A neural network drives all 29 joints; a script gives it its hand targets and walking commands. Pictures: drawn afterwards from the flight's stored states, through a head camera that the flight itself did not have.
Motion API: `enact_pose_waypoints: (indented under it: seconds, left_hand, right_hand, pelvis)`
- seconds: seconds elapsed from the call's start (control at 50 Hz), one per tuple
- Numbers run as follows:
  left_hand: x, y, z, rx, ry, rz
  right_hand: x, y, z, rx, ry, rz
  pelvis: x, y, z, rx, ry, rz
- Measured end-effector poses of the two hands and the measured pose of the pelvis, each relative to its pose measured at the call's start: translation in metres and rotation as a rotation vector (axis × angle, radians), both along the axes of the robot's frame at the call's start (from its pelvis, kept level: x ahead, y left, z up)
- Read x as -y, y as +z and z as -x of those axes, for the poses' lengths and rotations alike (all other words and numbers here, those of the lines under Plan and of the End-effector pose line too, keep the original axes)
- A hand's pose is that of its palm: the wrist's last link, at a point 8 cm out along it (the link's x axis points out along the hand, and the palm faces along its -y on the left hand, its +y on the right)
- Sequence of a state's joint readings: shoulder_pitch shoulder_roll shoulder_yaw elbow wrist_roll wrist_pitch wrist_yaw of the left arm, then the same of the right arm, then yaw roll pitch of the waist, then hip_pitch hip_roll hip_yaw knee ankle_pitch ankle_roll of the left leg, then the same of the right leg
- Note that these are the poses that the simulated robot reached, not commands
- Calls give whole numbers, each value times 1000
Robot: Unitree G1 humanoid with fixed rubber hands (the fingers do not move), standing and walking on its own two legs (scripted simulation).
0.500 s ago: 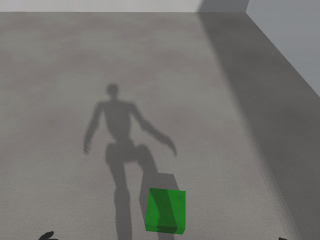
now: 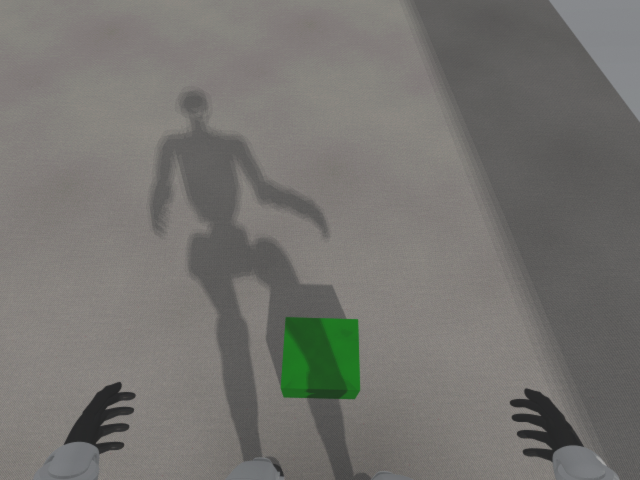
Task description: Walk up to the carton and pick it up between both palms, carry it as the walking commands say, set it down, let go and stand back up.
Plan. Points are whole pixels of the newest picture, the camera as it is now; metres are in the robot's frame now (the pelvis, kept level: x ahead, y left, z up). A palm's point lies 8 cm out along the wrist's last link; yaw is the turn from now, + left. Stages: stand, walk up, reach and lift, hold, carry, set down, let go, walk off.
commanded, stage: reach and lift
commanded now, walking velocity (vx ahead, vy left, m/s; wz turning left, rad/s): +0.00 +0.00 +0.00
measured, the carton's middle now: (320, 358) +0.44 +0.02 -0.69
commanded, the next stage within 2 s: none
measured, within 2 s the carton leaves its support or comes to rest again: neither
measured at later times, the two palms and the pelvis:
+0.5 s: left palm (153, 370) +0.26 +0.27 -0.13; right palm (499, 373) +0.29 -0.24 -0.13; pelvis -0.05 +0.01 -0.05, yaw -1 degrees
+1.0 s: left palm (206, 300) +0.40 +0.23 -0.19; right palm (445, 298) +0.43 -0.19 -0.19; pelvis -0.07 +0.00 -0.09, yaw -1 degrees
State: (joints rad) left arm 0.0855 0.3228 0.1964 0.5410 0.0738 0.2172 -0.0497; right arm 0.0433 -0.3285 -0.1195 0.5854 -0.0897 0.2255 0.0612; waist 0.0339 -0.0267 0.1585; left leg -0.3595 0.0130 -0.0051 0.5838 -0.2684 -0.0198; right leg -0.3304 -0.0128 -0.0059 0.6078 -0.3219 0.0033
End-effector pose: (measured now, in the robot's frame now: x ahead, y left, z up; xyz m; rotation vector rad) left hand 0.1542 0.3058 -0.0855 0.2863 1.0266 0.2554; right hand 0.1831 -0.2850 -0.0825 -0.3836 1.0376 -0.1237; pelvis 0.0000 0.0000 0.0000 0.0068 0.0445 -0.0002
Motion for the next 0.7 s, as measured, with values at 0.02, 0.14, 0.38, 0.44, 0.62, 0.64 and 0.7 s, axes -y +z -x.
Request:
enact_pose_waypoints:
  seconds: [0.02, 0.14, 0.38, 0.44, 0.62, 0.64, 0.7]
  left_hand:
    - [2, -2, -1, 0, 4, 6]
    - [12, -16, -14, 9, 16, 36]
    - [31, -37, -76, 114, 22, 81]
    - [34, -43, -90, 131, 23, 91]
    - [49, -63, -138, 189, 21, 126]
    - [51, -65, -143, 196, 22, 130]
    - [55, -71, -158, 219, 24, 140]
  right_hand:
    - [-2, -2, -1, -1, 0, -6]
    - [-14, -15, -27, 38, 19, -35]
    - [-32, -37, -84, 129, 4, -84]
    - [-36, -44, -92, 139, -1, -101]
    - [-50, -65, -134, 193, -8, -143]
    - [-52, -67, -139, 201, -7, -148]
    - [-58, -73, -157, 224, -6, -164]
  pelvis:
    - [-2, -1, 0, -7, -6, -1]
    - [-10, -12, 3, -57, -17, -5]
    - [-12, -36, 27, -191, -11, -9]
    - [-10, -42, 36, -220, -11, -8]
    - [-6, -61, 60, -320, -11, -3]
    - [-5, -63, 62, -332, -12, -3]
    - [-4, -69, 66, -372, -12, -2]
